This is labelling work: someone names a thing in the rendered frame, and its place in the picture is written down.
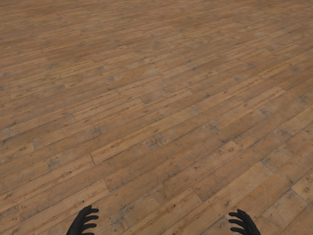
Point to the right robot hand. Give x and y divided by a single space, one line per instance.
245 222

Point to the left robot hand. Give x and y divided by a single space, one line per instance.
78 226

